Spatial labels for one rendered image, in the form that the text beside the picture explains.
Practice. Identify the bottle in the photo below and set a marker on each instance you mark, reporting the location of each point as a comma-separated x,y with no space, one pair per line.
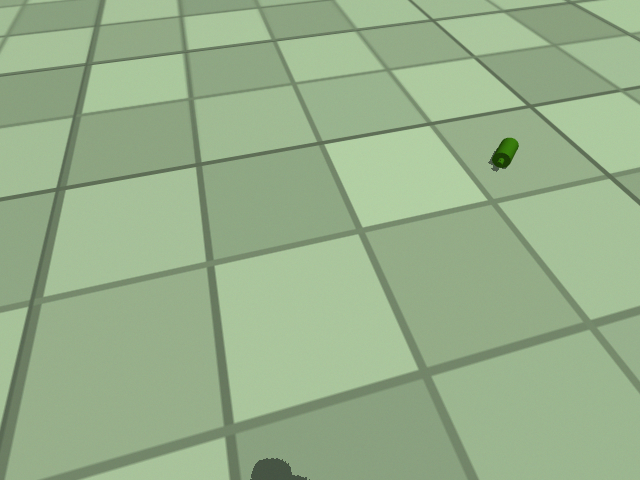
505,152

